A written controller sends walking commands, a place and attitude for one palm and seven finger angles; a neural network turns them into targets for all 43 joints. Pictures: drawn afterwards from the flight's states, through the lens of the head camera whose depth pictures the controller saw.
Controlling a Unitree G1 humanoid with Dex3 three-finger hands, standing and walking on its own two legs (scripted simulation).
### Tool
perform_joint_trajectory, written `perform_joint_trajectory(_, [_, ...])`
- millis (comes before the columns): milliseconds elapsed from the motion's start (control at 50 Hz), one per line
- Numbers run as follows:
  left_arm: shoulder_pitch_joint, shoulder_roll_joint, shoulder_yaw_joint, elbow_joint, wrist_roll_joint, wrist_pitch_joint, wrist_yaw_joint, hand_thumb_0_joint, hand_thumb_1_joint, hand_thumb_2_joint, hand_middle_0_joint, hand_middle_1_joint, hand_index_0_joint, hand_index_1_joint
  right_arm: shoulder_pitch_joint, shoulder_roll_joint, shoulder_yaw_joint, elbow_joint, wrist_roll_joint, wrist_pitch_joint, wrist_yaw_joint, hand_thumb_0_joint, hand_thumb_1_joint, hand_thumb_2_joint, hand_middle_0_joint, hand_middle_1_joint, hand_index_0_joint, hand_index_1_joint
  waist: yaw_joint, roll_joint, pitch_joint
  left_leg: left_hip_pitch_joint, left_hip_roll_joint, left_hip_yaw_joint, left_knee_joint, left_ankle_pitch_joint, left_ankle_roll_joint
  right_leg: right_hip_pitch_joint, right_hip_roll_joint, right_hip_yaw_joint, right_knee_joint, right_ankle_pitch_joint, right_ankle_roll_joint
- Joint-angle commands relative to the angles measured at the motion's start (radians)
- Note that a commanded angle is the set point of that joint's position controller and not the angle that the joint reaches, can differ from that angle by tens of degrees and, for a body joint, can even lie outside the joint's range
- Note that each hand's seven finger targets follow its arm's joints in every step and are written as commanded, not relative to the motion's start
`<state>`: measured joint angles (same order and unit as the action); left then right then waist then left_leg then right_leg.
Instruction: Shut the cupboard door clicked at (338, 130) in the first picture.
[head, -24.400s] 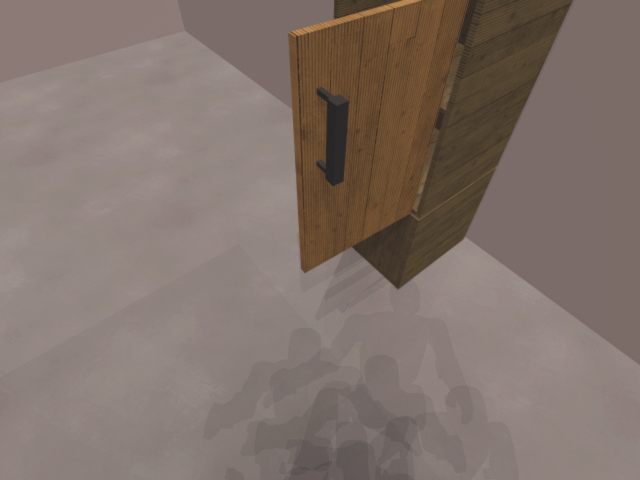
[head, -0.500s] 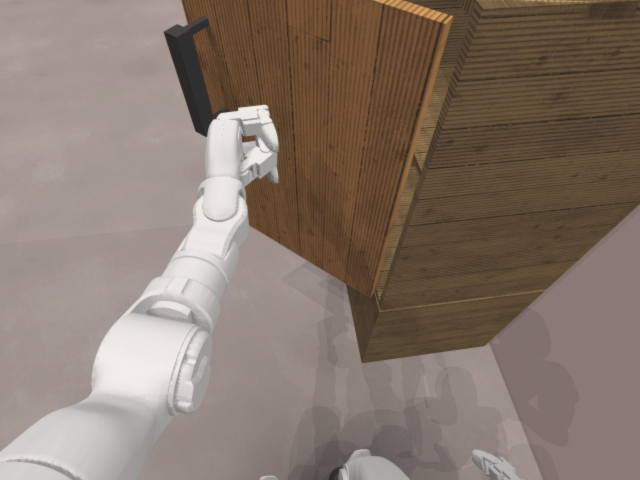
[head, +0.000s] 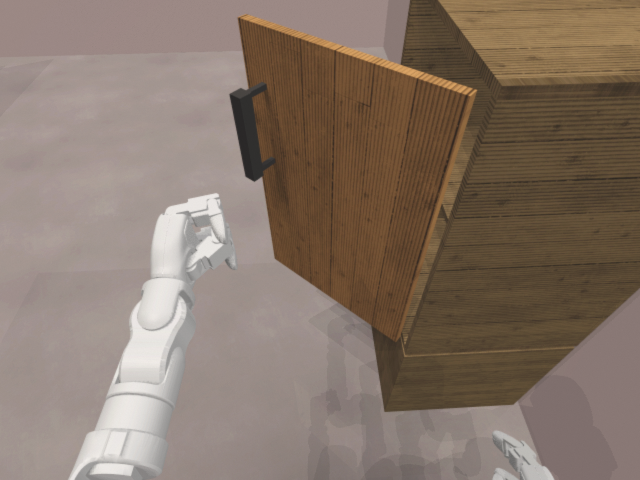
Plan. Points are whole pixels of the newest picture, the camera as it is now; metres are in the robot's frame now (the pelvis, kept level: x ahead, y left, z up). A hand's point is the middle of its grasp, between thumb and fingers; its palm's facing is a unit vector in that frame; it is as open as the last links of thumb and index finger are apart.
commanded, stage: draw the hand back to the body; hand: left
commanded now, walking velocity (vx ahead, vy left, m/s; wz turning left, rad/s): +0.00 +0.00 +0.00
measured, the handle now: (257, 133) +0.65 +0.14 +0.09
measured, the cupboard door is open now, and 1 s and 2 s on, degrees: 47 47 47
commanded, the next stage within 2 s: step back with the hand held close in 1.12 s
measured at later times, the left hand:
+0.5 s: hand (75, 305) +0.25 +0.25 +0.16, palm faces +0.31 -0.90 -0.31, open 4.3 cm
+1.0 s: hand out of the picture +0.18 +0.31 +0.17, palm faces +0.50 -0.78 -0.37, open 7.3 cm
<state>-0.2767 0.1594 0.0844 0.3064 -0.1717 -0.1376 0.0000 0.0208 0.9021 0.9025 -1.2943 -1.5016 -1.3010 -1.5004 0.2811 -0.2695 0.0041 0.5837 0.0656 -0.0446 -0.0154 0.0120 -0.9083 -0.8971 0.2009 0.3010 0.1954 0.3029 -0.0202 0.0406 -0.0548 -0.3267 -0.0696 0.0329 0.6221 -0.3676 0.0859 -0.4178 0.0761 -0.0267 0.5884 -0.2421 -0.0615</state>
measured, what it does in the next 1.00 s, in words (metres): stands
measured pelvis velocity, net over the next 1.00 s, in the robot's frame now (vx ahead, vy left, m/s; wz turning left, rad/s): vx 0.00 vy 0.04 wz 0.05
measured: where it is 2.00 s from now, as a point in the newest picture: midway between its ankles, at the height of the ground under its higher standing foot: outside the picture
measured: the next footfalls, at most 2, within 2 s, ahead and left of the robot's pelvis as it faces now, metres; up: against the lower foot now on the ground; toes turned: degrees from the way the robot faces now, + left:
right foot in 1.76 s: -0.06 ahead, -0.11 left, +0.00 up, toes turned +0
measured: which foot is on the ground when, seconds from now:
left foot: down 0.00-1.00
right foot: down 0.00-1.00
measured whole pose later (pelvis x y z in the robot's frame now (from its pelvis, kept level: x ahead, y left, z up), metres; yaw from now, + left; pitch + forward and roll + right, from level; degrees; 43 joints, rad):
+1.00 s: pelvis +0.00 +0.04 +0.01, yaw +3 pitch -4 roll -2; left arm 0.43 0.33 0.34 -0.39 -0.07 -0.10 0.10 0.02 0.89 0.90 -0.23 -0.33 -0.23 -0.33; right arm 0.20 -0.23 0.02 0.61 0.02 -0.07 -0.03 0.01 -0.90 -0.90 0.20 0.30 0.20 0.30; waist 0.07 0.07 0.01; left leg -0.08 -0.13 -0.01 0.43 -0.29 0.10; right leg -0.17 0.02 -0.05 0.42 -0.19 0.00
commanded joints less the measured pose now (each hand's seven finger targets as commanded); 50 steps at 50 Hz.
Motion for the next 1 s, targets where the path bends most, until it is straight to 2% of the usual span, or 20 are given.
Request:
perform_joint_trajectory(0, [-0.25, 0.115, 0.003, -0.306, 0.002, -0.018, -0.032, 0.0, 0.9, 0.9, -1.19, -1.38, -1.19, -1.38, -0.103, -0.082, -0.011, -0.156, 0.008, -0.068, -0.01, 0.0, -0.9, -0.9, 0.2, 0.3, 0.2, 0.3, 0.011, -0.025, -0.209, 0.048, 0.062, -0.074, -0.132, 0.206, -0.056, 0.208, -0.065, 0.035, -0.067, 0.147, 0.029])
perform_joint_trajectory(20, [-0.209, 0.124, 0.016, -0.288, -0.008, 0.024, -0.043, 0.0, 0.9, 0.9, -1.163, -1.35, -1.163, -1.35, -0.112, -0.086, -0.01, -0.16, 0.012, -0.059, -0.012, 0.0, -0.9, -0.9, 0.2, 0.3, 0.2, 0.3, 0.015, -0.075, -0.172, 0.033, 0.06, -0.078, -0.141, 0.183, -0.056, 0.213, -0.065, 0.032, -0.08, 0.131, 0.031])
perform_joint_trajectory(40, [-0.208, 0.161, -0.041, -0.399, 0.056, -0.007, -0.009, 0.0, 0.9, 0.9, -1.135, -1.32, -1.135, -1.32, -0.148, -0.064, -0.012, -0.162, -0.008, -0.043, -0.016, 0.0, -0.9, -0.9, 0.2, 0.3, 0.2, 0.3, 0.014, -0.087, -0.116, 0.028, 0.056, -0.076, -0.185, 0.162, -0.052, 0.244, -0.083, 0.073, -0.133, 0.094, 0.035])
perform_joint_trajectory(60, [-0.136, 0.16, -0.022, -0.368, 0.063, -0.005, 0.009, 0.0, 0.9, 0.9, -1.107, -1.29, -1.107, -1.29, -0.154, -0.062, -0.011, -0.16, -0.011, -0.031, -0.02, 0.0, -0.9, -0.9, 0.2, 0.3, 0.2, 0.3, 0.012, -0.121, -0.073, 0.019, 0.061, -0.076, -0.195, 0.138, -0.05, 0.252, -0.085, 0.074, -0.151, 0.064, 0.037])
perform_joint_trajectory(80, [-0.095, 0.145, -0.036, -0.389, 0.061, 0.0, 0.009, 0.0, 0.9, 0.9, -1.08, -1.26, -1.08, -1.26, -0.168, -0.064, -0.007, -0.168, -0.011, -0.024, -0.02, 0.0, -0.9, -0.9, 0.2, 0.3, 0.2, 0.3, 0.021, -0.113, -0.064, 0.019, 0.058, -0.078, -0.2, 0.137, -0.047, 0.265, -0.089, 0.074, -0.159, 0.06, 0.035])
perform_joint_trajectory(200, [0.055, 0.217, 0.033, -0.625, 0.083, 0.019, 0.036, 0.0, 0.9, 0.9, -0.915, -1.08, -0.915, -1.08, -0.182, -0.05, 0.01, -0.185, -0.029, 0.01, -0.022, 0.0, -0.9, -0.9, 0.2, 0.3, 0.2, 0.3, 0.039, 0.026, -0.137, 0.158, 0.073, -0.095, -0.235, 0.378, -0.076, 0.377, -0.086, 0.05, -0.164, 0.265, 0.015])
perform_joint_trajectory(280, [0.128, 0.254, 0.062, -0.787, 0.098, 0.026, 0.058, 0.0, 0.9, 0.9, -0.805, -0.96, -0.805, -0.96, -0.195, -0.051, 0.015, -0.185, -0.041, -0.004, -0.021, 0.0, -0.9, -0.9, 0.2, 0.3, 0.2, 0.3, 0.043, 0.106, -0.164, 0.245, 0.088, -0.114, -0.241, 0.559, -0.104, 0.389, -0.078, 0.04, -0.183, 0.31, 0.013])
perform_joint_trajectory(320, [0.186, 0.25, 0.069, -0.822, 0.102, 0.031, 0.069, 0.0, 0.9, 0.9, -0.75, -0.9, -0.75, -0.9, -0.194, -0.048, 0.017, -0.18, -0.046, -0.012, -0.02, 0.0, -0.9, -0.9, 0.2, 0.3, 0.2, 0.3, 0.042, 0.1, -0.154, 0.268, 0.097, -0.128, -0.249, 0.609, -0.12, 0.383, -0.074, 0.03, -0.189, 0.306, 0.015])
perform_joint_trajectory(360, [0.269, 0.259, 0.096, -0.825, 0.104, 0.038, 0.079, 0.0, 0.9, 0.9, -0.695, -0.84, -0.695, -0.84, -0.194, -0.052, 0.013, -0.174, -0.049, -0.013, -0.019, 0.0, -0.9, -0.9, 0.2, 0.3, 0.2, 0.3, 0.046, 0.045, -0.135, 0.266, 0.103, -0.137, -0.254, 0.634, -0.13, 0.385, -0.069, 0.022, -0.194, 0.302, 0.016])
perform_joint_trajectory(480, [0.516, 0.298, 0.205, -0.784, 0.097, 0.047, 0.078, 0.0, 0.9, 0.9, -0.53, -0.66, -0.53, -0.66, -0.205, -0.062, -0.004, -0.164, -0.049, 0.005, -0.017, 0.0, -0.9, -0.9, 0.2, 0.3, 0.2, 0.3, 0.071, -0.067, -0.06, 0.185, 0.098, -0.125, -0.271, 0.572, -0.132, 0.421, -0.075, 0.017, -0.208, 0.296, 0.018])
perform_joint_trajectory(540, [0.55, 0.338, 0.273, -0.84, 0.092, 0.029, 0.08, 0.0, 0.9, 0.9, -0.447, -0.57, -0.447, -0.57, -0.213, -0.057, -0.011, -0.164, -0.045, 0.006, -0.017, 0.0, -0.9, -0.9, 0.2, 0.3, 0.2, 0.3, 0.078, -0.028, -0.076, 0.17, 0.099, -0.13, -0.276, 0.528, -0.132, 0.435, -0.08, 0.02, -0.202, 0.277, 0.022])
perform_joint_trajectory(600, [0.572, 0.377, 0.325, -0.93, 0.091, 0.01, 0.092, 0.0, 0.9, 0.9, -0.365, -0.48, -0.365, -0.48, -0.218, -0.06, -0.014, -0.165, -0.044, -0.017, -0.021, 0.0, -0.9, -0.9, 0.2, 0.3, 0.2, 0.3, 0.087, 0.076, -0.092, 0.169, 0.114, -0.163, -0.284, 0.532, -0.146, 0.444, -0.081, 0.019, -0.19, 0.265, 0.025])
perform_joint_trajectory(640, [0.6, 0.396, 0.354, -0.969, 0.093, 0.003, 0.101, 0.0, 0.9, 0.9, -0.31, -0.42, -0.31, -0.42, -0.211, -0.062, -0.018, -0.159, -0.042, -0.035, -0.022, 0.0, -0.9, -0.9, 0.2, 0.3, 0.2, 0.3, 0.087, 0.106, -0.087, 0.176, 0.131, -0.193, -0.29, 0.534, -0.158, 0.429, -0.077, 0.017, -0.182, 0.255, 0.03])
perform_joint_trajectory(680, [0.644, 0.436, 0.407, -0.979, 0.094, 0.0, 0.11, 0.0, 0.9, 0.9, -0.255, -0.36, -0.255, -0.36, -0.209, -0.069, -0.022, -0.153, -0.041, -0.053, -0.024, 0.0, -0.9, -0.9, 0.2, 0.3, 0.2, 0.3, 0.094, 0.123, -0.066, 0.157, 0.139, -0.207, -0.3, 0.506, -0.165, 0.427, -0.073, 0.018, -0.183, 0.239, 0.03])
perform_joint_trajectory(720, [0.683, 0.433, 0.43, -0.969, 0.091, -0.006, 0.113, 0.0, 0.9, 0.9, -0.2, -0.3, -0.2, -0.3, -0.202, -0.064, -0.024, -0.146, -0.039, -0.064, -0.025, 0.0, -0.9, -0.9, 0.2, 0.3, 0.2, 0.3, 0.092, 0.104, -0.011, 0.134, 0.145, -0.216, -0.314, 0.451, -0.17, 0.399, -0.071, 0.015, -0.182, 0.21, 0.029])
perform_joint_trajectory(740, [0.673, 0.388, 0.387, -0.95, 0.093, -0.008, 0.108, 0.0, 0.9, 0.9, -0.2, -0.3, -0.2, -0.3, -0.2, -0.065, -0.025, -0.138, -0.039, -0.067, -0.024, 0.0, -0.9, -0.9, 0.2, 0.3, 0.2, 0.3, 0.081, 0.082, 0.025, 0.132, 0.145, -0.219, -0.32, 0.42, -0.166, 0.367, -0.072, 0.014, -0.186, 0.187, 0.03])
perform_joint_trajectory(800, [0.615, 0.339, 0.328, -0.905, 0.102, -0.012, 0.106, 0.0, 0.9, 0.9, -0.2, -0.3, -0.2, -0.3, -0.19, -0.086, -0.035, -0.123, -0.039, -0.075, -0.024, 0.0, -0.9, -0.9, 0.2, 0.3, 0.2, 0.3, 0.056, 0.051, 0.108, 0.125, 0.153, -0.233, -0.336, 0.315, -0.153, 0.288, -0.076, 0.017, -0.19, 0.122, 0.037])
perform_joint_trajectory(840, [0.594, 0.339, 0.326, -0.875, 0.106, -0.017, 0.111, 0.0, 0.9, 0.9, -0.2, -0.3, -0.2, -0.3, -0.184, -0.092, -0.038, -0.12, -0.04, -0.076, -0.026, 0.0, -0.9, -0.9, 0.2, 0.3, 0.2, 0.3, 0.057, 0.028, 0.104, 0.114, 0.149, -0.24, -0.344, 0.232, -0.148, 0.281, -0.075, 0.018, -0.181, 0.098, 0.037])
perform_joint_trajectory(900, [0.595, 0.359, 0.348, -0.889, 0.105, -0.028, 0.112, 0.0, 0.9, 0.9, -0.2, -0.3, -0.2, -0.3, -0.184, -0.091, -0.04, -0.126, -0.042, -0.081, -0.03, 0.0, -0.9, -0.9, 0.2, 0.3, 0.2, 0.3, 0.069, 0.009, 0.041, 0.117, 0.141, -0.233, -0.343, 0.206, -0.143, 0.321, -0.078, 0.022, -0.172, 0.105, 0.034])
perform_joint_trajectory(980, [0.61, 0.401, 0.387, -0.945, 0.105, -0.034, 0.118, 0.0, 0.9, 0.9, -0.2, -0.3, -0.2, -0.3, -0.19, -0.087, -0.031, -0.124, -0.049, -0.094, -0.032, 0.0, -0.9, -0.9, 0.2, 0.3, 0.2, 0.3, 0.089, 0.095, -0.037, 0.116, 0.132, -0.219, -0.327, 0.283, -0.15, 0.391, -0.075, 0.032, -0.161, 0.156, 0.029])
